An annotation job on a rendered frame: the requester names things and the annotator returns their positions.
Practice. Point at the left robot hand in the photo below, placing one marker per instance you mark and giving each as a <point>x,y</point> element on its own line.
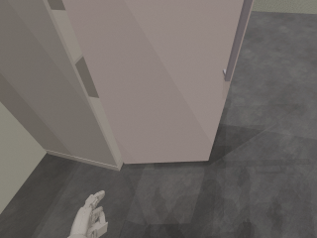
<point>84,221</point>

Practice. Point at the handle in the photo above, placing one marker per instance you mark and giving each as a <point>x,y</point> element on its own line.
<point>238,38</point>

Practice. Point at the fridge door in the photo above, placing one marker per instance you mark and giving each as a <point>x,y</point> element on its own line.
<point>157,66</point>

